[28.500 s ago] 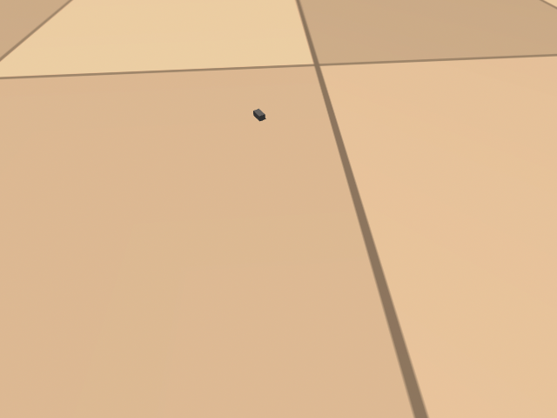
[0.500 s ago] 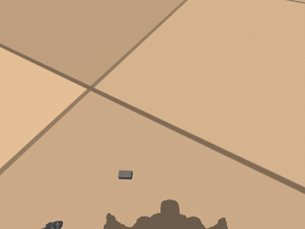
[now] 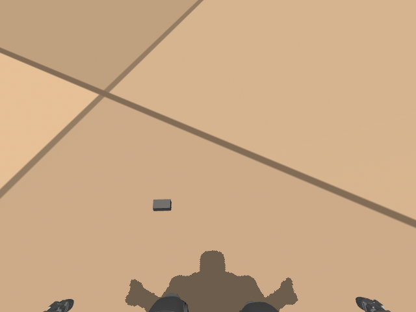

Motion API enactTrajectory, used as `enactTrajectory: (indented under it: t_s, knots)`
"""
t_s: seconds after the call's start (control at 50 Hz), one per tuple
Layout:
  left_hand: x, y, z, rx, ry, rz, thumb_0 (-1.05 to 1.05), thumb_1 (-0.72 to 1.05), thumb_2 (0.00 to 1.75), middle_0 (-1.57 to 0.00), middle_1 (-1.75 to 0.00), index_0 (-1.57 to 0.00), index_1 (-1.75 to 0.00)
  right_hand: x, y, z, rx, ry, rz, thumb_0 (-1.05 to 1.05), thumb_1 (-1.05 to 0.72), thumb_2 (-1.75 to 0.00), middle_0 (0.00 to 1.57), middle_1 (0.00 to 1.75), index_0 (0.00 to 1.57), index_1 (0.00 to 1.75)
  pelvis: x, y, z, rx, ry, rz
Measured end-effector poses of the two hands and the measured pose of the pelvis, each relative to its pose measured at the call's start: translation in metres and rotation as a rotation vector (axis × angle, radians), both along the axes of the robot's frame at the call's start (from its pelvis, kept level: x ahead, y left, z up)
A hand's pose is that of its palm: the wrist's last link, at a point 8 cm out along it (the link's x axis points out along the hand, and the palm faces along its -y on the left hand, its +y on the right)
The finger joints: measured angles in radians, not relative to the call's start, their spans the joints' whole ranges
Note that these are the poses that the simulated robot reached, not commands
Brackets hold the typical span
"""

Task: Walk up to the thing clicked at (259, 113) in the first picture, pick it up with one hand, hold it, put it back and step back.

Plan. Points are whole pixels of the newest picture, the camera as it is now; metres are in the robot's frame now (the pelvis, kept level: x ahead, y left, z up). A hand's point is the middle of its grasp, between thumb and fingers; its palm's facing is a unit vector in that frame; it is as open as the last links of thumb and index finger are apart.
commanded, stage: walk up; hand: left
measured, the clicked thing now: (162, 205) +0.60 +0.23 -0.74
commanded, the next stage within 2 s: stand in 1.64 s
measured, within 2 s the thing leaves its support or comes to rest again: neither
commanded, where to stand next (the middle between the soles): +0.21 -0.01 m, yaw +1 degrees
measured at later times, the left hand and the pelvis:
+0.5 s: hand out of the picture -0.02 +0.25 -0.15, palm faces +0.05 -0.93 -0.37, open 7.4 cm; pelvis -0.14 -0.02 +0.00, yaw +2 degrees
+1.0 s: hand out of the picture -0.15 +0.22 -0.14, palm faces +0.06 -0.92 -0.39, open 7.4 cm; pelvis -0.20 -0.05 +0.00, yaw +2 degrees
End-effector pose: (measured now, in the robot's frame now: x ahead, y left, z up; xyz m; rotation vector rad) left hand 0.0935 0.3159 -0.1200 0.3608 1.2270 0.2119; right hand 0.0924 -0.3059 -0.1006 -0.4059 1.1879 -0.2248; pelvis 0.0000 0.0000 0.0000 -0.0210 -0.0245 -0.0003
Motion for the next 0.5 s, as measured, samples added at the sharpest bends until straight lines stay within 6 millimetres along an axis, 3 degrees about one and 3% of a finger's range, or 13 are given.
enactTrajectory:
  t_s: [0.1,0.18,0.26,0.38,0.5]
  knots:
    - [-0.035,-0.016,0.006,0.023,-0.014,-0.004,0.00,0.90,0.90,-0.20,-0.30,-0.20,-0.30,-0.011,-0.020,-0.014,0.026,-0.051,-0.007,0.00,-0.90,-0.90,0.21,0.30,0.20,0.30,-0.028,-0.015,-0.008,-0.014,-0.015,-0.004]
    - [-0.062,-0.026,0.020,0.020,-0.027,0.002,0.00,0.90,0.90,-0.21,-0.30,-0.21,-0.30,-0.025,-0.025,-0.009,0.038,-0.061,-0.014,0.00,-0.91,-0.90,0.20,0.30,0.20,0.30,-0.046,-0.018,0.000,0.031,-0.010,-0.011]
    - [-0.074,-0.025,0.028,0.035,-0.064,0.006,0.00,0.90,0.90,-0.21,-0.30,-0.21,-0.30,-0.047,-0.025,-0.005,0.028,-0.059,0.012,0.00,-0.91,-0.90,0.20,0.30,0.20,0.30,-0.065,-0.018,0.004,0.041,0.002,0.009]
    - [-0.089,-0.013,0.014,0.021,-0.157,0.012,0.00,0.90,0.90,-0.21,-0.30,-0.21,-0.30,-0.087,-0.019,-0.009,-0.013,-0.017,0.066,0.00,-0.91,-0.90,0.20,0.30,0.20,0.30,-0.105,-0.013,-0.009,0.047,-0.012,0.053]
    - [-0.128,-0.019,0.011,-0.008,-0.121,0.038,0.00,0.90,0.90,-0.21,-0.30,-0.20,-0.30,-0.128,-0.016,0.009,-0.007,-0.022,0.071,0.01,-0.90,-0.90,0.21,0.30,0.20,0.30,-0.139,-0.021,0.002,0.008,-0.015,0.041]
